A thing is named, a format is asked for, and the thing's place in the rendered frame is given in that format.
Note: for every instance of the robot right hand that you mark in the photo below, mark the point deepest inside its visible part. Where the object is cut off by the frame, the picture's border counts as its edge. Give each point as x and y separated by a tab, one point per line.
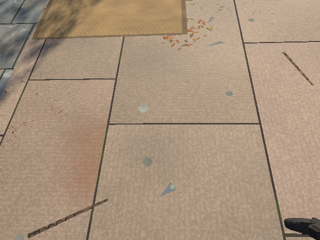
305	226

